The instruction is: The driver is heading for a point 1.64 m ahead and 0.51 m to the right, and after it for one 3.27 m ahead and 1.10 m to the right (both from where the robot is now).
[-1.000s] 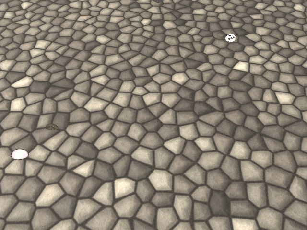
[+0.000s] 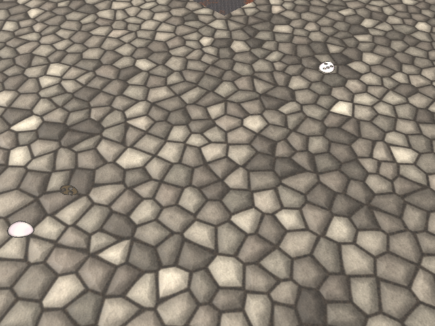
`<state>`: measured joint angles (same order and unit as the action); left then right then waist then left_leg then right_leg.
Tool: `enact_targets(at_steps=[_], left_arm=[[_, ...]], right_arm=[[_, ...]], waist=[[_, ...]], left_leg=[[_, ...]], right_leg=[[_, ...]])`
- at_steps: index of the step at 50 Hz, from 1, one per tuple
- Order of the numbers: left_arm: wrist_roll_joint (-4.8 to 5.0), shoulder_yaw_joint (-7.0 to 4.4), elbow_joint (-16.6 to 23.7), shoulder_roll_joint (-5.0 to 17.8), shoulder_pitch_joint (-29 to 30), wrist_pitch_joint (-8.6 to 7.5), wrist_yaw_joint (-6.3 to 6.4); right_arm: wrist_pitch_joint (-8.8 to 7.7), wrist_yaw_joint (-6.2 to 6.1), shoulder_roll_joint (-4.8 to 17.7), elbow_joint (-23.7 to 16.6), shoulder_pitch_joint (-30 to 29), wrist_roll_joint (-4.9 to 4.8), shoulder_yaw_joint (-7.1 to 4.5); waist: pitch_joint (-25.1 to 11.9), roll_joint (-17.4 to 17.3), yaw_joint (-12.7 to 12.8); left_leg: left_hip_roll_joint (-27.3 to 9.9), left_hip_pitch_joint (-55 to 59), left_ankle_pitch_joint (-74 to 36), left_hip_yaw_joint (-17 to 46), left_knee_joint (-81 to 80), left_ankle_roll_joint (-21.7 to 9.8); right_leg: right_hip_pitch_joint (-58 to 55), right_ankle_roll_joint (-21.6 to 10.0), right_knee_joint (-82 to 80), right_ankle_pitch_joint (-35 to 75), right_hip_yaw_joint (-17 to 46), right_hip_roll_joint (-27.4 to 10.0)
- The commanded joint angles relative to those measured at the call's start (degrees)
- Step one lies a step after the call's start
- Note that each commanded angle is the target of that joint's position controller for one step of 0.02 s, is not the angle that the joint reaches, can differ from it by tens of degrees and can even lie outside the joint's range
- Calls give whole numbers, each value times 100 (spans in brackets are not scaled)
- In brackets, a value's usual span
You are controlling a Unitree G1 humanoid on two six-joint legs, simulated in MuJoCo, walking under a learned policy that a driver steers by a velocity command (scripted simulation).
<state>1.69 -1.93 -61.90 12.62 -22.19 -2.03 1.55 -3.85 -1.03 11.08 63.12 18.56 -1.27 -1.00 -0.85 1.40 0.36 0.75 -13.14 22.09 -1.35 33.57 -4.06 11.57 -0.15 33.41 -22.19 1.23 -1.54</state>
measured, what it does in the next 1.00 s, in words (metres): steps on the spot: right foot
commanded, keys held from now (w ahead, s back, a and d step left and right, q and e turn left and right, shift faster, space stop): no key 0.90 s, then w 0.10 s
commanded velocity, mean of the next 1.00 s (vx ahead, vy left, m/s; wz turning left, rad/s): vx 0.07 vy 0.00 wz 0.00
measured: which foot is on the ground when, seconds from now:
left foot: down 0.00-1.00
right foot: down 0.00-0.00, up 0.02-0.28, down 0.30-1.00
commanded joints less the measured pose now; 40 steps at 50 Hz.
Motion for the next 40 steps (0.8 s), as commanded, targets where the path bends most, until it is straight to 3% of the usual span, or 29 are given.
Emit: enact_targets(at_steps=[1, 2, 3, 5, 6, 8, 9, 11, 14, 15, 16, 17, 18, 20, 22, 24, 26, 32, 40], left_arm=[[-49, -15, 672, 327, 920, -156, 7], [-85, 3, 744, 325, 881, -229, 43], [-29, -43, 663, 438, 734, -243, 19], [-16, -52, 536, 365, 583, -214, -47], [-38, -91, 576, 415, 765, -206, -51], [-21, -66, 650, 224, 1097, -188, -77], [-18, -15, 676, 73, 1202, -173, -92], [-10, 7, 719, 97, 1349, -102, -79], [-83, -51, 627, 327, 1102, 34, -32], [-145, -132, 607, 595, 970, 68, 9], [-155, -236, 612, 1012, 796, 102, 58], [-152, -236, 526, 973, 710, 123, 50], [-128, -171, 487, 616, 721, 140, 16], [-152, -103, 541, 452, 1318, 122, -37], [-133, -126, 612, 529, 1780, 55, -96], [-65, -189, 557, 623, 1672, -16, -143], [-51, -202, 480, 586, 1563, -37, -162], [-92, -223, 361, 479, 1753, 154, -38], [-107, -236, 229, 452, 1746, 253, 58]], right_arm=[[-82, 5, 1022, 232, 1360, 22, -271], [-106, 67, 1373, 230, 1790, 92, -332], [-163, 59, 991, 130, 1485, 192, -211], [-174, 52, 767, -142, 818, 139, -141], [-128, 27, 596, -208, 594, 101, -78], [-8, -40, 356, -169, 573, 168, 33], [40, -82, 432, -166, 566, 195, 44], [105, -133, 782, -149, 618, 192, -19], [102, -105, 857, -139, 415, 17, -59], [64, -68, 872, -85, 544, 29, -84], [6, -40, 813, -95, 712, 168, -88], [15, -55, 306, 37, 1263, 208, 6], [73, -85, 262, 67, 1130, 191, 24], [235, -158, 232, -46, 789, 142, 17], [346, -199, 285, 45, 900, 213, 5], [402, -210, 575, 150, 987, 184, -68], [463, -203, 588, 158, 940, 131, -71], [453, -171, 457, 140, 615, 160, -62], [377, -164, 348, 188, 680, 169, -37]], waist=[[710, -1252, -612], [429, -1912, -740], [477, -1115, -451], [361, -640, -143], [419, -588, -95], [421, -781, -93], [332, -827, -88], [142, -894, -107], [72, -770, 173], [0, -594, 224], [-269, -182, 149], [-737, 376, -25], [-722, 334, 80], [-259, 409, -134], [29, 299, -326], [-129, -29, -208], [-366, -241, -122], [-51, -181, -95], [311, -185, -60]], left_leg=[[-1009, 1498, -964, 1721, -1468, -453], [-2068, 1874, -2599, 3259, -1845, -1049], [-2255, 1810, -3808, 3148, -1626, -1203], [-1859, 1645, -4736, 1951, -1430, -924], [-1626, 1591, -4866, 1500, -1474, -699], [-1136, 1309, -5047, 821, -1507, -402], [-995, 1160, -5209, 593, -1428, -364], [-996, 873, -5505, 518, -1308, -448], [-1021, 489, -5039, 607, -1125, -359], [-849, 410, -4580, 577, -1014, -167], [-545, 118, -3478, 395, -755, 84], [-289, -315, -2125, 220, -435, 360], [-181, -339, -1088, 161, -158, 530], [-167, -291, -311, 190, -246, 618], [-154, 74, -738, 203, -845, 631], [-168, 456, -1944, 167, -1004, 615], [-261, 685, -2622, 161, -871, 525], [-256, 318, -1830, 146, -1025, 407], [-273, -126, -844, 143, -1257, 335]], right_leg=[[2251, -118, 842, 155, -345, 307], [2818, 64, 2152, -959, -327, 471], [2974, 57, 3150, -1207, 125, 219], [2933, -23, 3454, -688, 158, -50], [2893, -52, 2983, -285, 118, -192], [2296, 10, 1762, 274, -163, -141], [1865, 35, 1191, 465, -263, -57], [1095, 58, 461, 723, -471, 179], [-35, -159, -685, 2102, -428, 275], [-493, -291, -906, 2966, -182, 108], [-1182, -496, -560, 4690, 246, -368], [-1917, -1075, -147, 5478, 601, -803], [-1730, -1320, -252, 5286, 938, -1054], [-927, -1233, -600, 4317, 1091, -1043], [-450, -949, -445, 4369, 691, -679], [-495, -775, -111, 4738, 342, -337], [-535, -772, -67, 4525, 287, -251], [-487, -673, -237, 3561, 181, -166], [-416, -509, -482, 2354, 161, -84]])
Keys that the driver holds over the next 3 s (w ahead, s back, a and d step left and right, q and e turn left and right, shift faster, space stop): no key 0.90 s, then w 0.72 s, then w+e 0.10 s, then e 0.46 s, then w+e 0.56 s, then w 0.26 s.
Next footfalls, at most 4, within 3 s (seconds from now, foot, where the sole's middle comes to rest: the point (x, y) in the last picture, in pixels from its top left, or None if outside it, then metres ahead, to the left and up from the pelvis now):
0.30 right None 0.18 -0.11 -0.76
1.70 left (185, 321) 0.55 0.11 -0.77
2.22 right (262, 305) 0.60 -0.12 -0.76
2.68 left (216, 241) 0.83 0.02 -0.76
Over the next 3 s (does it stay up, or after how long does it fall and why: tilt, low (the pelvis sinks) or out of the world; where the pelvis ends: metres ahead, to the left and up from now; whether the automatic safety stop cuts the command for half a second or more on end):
stays up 0.80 -0.10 0.02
